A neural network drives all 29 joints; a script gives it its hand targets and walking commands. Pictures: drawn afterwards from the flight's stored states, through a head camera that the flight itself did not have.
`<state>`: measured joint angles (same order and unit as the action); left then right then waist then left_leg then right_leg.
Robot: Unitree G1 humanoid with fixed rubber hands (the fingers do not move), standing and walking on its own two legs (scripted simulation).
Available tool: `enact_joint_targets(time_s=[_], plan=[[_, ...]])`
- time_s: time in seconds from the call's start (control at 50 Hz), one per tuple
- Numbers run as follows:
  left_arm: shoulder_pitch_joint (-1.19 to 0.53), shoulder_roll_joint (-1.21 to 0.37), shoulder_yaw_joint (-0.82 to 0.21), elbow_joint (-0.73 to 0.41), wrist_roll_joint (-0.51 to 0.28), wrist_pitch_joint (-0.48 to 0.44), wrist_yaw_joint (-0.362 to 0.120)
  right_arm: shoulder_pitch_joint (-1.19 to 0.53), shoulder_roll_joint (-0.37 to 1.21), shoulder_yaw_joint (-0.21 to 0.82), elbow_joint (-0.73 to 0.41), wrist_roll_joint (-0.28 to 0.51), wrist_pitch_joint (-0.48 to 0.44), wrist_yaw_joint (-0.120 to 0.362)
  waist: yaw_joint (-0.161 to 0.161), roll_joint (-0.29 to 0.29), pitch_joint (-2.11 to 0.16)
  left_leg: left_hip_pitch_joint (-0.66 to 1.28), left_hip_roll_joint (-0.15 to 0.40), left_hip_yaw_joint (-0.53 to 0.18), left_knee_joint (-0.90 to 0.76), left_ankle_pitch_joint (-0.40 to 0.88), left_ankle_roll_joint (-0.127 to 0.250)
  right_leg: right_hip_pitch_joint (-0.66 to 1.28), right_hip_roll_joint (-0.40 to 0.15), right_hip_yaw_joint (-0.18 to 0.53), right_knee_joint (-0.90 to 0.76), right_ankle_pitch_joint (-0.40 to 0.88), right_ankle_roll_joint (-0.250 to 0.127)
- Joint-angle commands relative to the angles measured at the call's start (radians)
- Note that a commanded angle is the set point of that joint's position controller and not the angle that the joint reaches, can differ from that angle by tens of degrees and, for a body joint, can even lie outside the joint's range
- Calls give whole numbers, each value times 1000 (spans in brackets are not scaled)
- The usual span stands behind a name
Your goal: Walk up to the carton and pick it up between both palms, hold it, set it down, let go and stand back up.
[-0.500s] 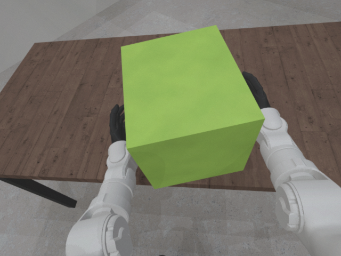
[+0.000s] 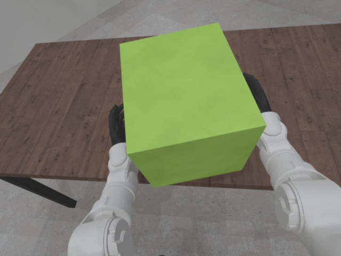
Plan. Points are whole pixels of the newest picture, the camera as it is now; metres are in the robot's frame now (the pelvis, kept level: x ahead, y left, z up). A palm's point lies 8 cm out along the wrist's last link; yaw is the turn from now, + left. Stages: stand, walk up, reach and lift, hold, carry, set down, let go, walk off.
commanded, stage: reach and lift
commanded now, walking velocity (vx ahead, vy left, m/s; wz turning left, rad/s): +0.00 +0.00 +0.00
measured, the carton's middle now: (183, 110) +0.48 +0.06 +0.04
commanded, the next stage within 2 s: none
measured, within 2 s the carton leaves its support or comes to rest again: neither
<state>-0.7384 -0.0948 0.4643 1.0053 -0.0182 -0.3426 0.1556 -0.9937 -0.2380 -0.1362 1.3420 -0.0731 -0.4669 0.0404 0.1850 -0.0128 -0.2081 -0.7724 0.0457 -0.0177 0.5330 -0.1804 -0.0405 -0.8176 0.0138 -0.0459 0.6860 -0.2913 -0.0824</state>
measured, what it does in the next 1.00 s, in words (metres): stands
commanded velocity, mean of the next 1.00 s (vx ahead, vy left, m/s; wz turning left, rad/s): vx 0.00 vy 0.00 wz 0.00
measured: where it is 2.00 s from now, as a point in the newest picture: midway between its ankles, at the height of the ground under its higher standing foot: outside the picture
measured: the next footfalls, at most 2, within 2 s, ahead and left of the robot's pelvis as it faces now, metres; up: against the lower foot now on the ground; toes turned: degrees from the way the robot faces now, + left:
none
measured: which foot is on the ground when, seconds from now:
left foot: down 0.00-1.00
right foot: down 0.00-1.00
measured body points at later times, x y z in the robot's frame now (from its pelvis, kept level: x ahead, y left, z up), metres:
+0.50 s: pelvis -0.02 +0.00 +0.00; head +0.07 -0.03 +0.44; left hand +0.37 +0.21 +0.04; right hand +0.46 -0.11 +0.07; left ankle +0.02 +0.19 -0.71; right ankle +0.00 -0.06 -0.71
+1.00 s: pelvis -0.02 +0.00 +0.00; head +0.06 -0.03 +0.44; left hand +0.37 +0.21 +0.04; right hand +0.45 -0.11 +0.06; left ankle +0.02 +0.19 -0.71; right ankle +0.00 -0.06 -0.71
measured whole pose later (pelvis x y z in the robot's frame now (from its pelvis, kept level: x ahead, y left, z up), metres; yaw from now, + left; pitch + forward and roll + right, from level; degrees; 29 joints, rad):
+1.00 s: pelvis -0.02 +0.00 +0.00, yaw +0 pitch +22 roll +3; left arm -0.73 -0.01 0.39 1.08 -0.02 -0.35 0.13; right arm -1.00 -0.20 -0.08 1.48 -0.10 -0.58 -0.10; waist 0.15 -0.02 -0.22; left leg -0.77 0.05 -0.02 0.53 -0.15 -0.04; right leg -0.82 0.01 -0.05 0.69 -0.26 -0.08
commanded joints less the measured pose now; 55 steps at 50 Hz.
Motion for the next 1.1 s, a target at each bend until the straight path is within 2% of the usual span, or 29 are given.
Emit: enact_joint_targets(time_s=[0.0, 0.02, 0.06, 0.08, 0.1, 0.12, 0.16, 0.28, 0.32, 0.34, 0.38, 0.4, 0.42, 0.48, 0.64, 0.74, 0.82, 0.92, 0.96, 1.08], plan=[[-580, -391, -282, -11, 196, -64, -164, -563, 660, 163, -11, -230, -151, 42, -36, -213, -782, -37, -37, 111, -80, 336, 56, 936, -64, 21, -57, 1067, 196], [-579, -390, -274, -1, 203, -70, -163, -583, 648, 162, -13, -237, -163, 43, -31, -211, -786, -30, -37, 112, -79, 333, 56, 931, -58, 20, -62, 1043, 193], [-592, -397, -273, -6, 206, -83, -168, -574, 646, 145, 18, -249, -184, 37, -41, -205, -760, -20, -39, 113, -79, 319, 53, 912, -60, 18, -71, 1000, 188], [-593, -400, -272, 5, 207, -87, -166, -583, 628, 142, 26, -254, -192, 40, -34, -200, -764, -18, -38, 114, -85, 315, 54, 896, -54, 10, -75, 966, 184], [-604, -398, -275, 8, 200, -91, -170, -573, 633, 123, 43, -256, -198, 34, -52, -203, -745, -14, -40, 112, -87, 304, 53, 889, -55, 8, -87, 936, 183], [-605, -403, -271, 5, 206, -100, -168, -589, 622, 134, 37, -256, -212, 37, -37, -188, -754, 4, -40, 114, -91, 303, 54, 877, -47, 7, -94, 897, 176], [-611, -404, -275, 17, 202, -107, -168, -588, 616, 119, 58, -260, -224, 32, -48, -188, -746, 7, -40, 113, -89, 295, 52, 859, -44, 1, -102, 853, 171], [-647, -404, -299, 28, 183, -136, -170, -602, 614, 112, 72, -258, -256, 22, -53, -171, -739, 39, -50, 111, -78, 245, 50, 790, -32, 3, -123, 693, 153], [-665, -398, -311, 36, 172, -145, -173, -605, 625, 107, 77, -260, -260, 14, -68, -174, -728, 29, -52, 107, -77, 218, 51, 779, -35, 6, -128, 659, 152], [-672, -404, -311, 28, 171, -146, -169, -615, 610, 120, 78, -260, -260, 21, -53, -170, -736, 40, -51, 107, -74, 211, 53, 765, -30, 8, -122, 635, 148], [-683, -399, -327, 29, 159, -151, -173, -601, 625, 110, 86, -253, -260, 13, -69, -166, -721, 43, -54, 105, -73, 193, 52, 762, -34, 11, -128, 616, 147], [-684, -397, -332, 31, 155, -151, -170, -613, 626, 126, 82, -250, -261, 14, -58, -163, -728, 51, -55, 105, -75, 187, 53, 754, -29, 12, -129, 599, 146], [-686, -396, -341, 25, 145, -152, -172, -602, 632, 128, 80, -245, -258, 10, -67, -166, -732, 51, -58, 105, -67, 184, 52, 754, -29, 12, -124, 604, 145], [-693, -394, -365, 25, 126, -149, -172, -605, 637, 137, 81, -235, -252, 8, -65, -163, -739, 66, -60, 103, -62, 172, 50, 739, -23, 10, -129, 584, 140], [-663, -384, -425, -18, 80, -137, -182, -570, 683, 221, 47, -174, -232, -16, -80, -154, -790, 51, -69, 98, -37, 225, 41, 833, -26, 17, -94, 754, 154], [-658, -384, -448, -48, 59, -123, -189, -555, 716, 274, 5, -130, -214, -26, -76, -149, -830, 50, -72, 91, -32, 236, 39, 878, -30, 24, -82, 836, 165], [-668, -376, -464, -79, 40, -112, -196, -546, 737, 285, -25, -97, -195, -41, -89, -149, -857, 54, -77, 86, -24, 253, 31, 924, -34, 26, -74, 912, 174], [-697, -383, -498, -138, 9, -90, -194, -558, 786, 312, -87, -58, -161, -48, -86, -131, -930, 81, -86, 75, -8, 274, 23, 943, -27, 28, -71, 929, 176], [-719, -373, -508, -175, -2, -84, -198, -552, 809, 321, -103, -42, -145, -55, -99, -134, -938, 75, -92, 70, -3, 272, 20, 979, -34, 35, -68, 969, 185], [-801, -378, -541, -253, -41, -44, -194, -580, 878, 332, -198, -7, -83, -62, -108, -121, -992, 97, -102, 62, 14, 278, 16, 1012, -31, 41, -73, 931, 187]])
